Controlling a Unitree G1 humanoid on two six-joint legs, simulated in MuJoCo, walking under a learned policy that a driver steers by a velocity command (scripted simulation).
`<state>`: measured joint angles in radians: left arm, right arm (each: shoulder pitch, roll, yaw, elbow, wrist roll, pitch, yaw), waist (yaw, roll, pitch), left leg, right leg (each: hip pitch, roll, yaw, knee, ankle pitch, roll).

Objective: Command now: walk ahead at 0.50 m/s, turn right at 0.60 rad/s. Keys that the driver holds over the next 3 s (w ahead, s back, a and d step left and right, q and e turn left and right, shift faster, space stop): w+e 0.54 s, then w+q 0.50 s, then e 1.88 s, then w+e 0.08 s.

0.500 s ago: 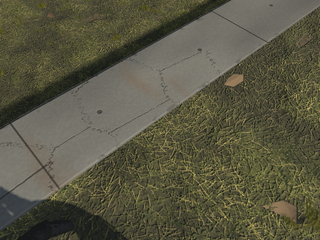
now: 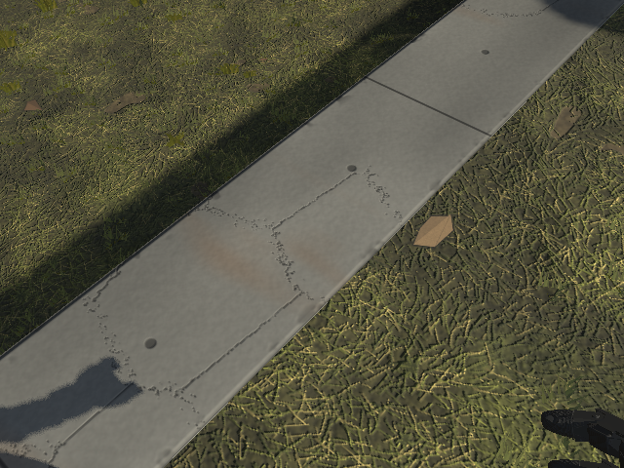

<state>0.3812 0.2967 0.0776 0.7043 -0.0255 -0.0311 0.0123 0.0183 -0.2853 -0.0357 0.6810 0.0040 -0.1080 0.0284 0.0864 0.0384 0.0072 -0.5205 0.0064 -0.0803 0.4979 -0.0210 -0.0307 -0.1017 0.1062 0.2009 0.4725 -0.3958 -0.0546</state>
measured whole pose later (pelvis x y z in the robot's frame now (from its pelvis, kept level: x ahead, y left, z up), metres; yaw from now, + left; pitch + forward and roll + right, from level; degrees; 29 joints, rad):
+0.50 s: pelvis +0.25 -0.02 +0.00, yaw -18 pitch +2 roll +2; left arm 0.08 0.28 0.06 0.59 -0.02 -0.01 -0.05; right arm 0.33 -0.31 -0.08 0.84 0.02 -0.06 0.00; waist -0.10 -0.02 0.04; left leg 0.08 0.03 0.24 0.27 -0.37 -0.05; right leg -0.61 -0.07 -0.02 0.66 -0.09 -0.05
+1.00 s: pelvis +0.51 -0.15 +0.00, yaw -14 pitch +1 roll -2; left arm 0.31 0.26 0.06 0.79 0.01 -0.08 0.00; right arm 0.15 -0.27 -0.05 0.77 0.02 -0.05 0.05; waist 0.05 0.05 0.01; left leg -0.68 0.08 -0.02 0.65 0.10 0.01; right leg 0.09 0.07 -0.16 0.20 -0.32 -0.06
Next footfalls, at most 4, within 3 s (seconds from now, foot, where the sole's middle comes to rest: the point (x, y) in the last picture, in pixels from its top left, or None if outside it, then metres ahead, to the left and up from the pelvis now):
0.02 left None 0.18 0.13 -0.77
0.54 right None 0.40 -0.19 -0.77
1.10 left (404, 342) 0.78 -0.09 -0.77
1.60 right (513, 348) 0.78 -0.34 -0.77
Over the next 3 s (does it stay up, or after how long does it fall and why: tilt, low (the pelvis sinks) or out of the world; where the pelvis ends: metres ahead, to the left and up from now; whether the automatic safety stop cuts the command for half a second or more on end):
stays up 0.76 -0.23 0.00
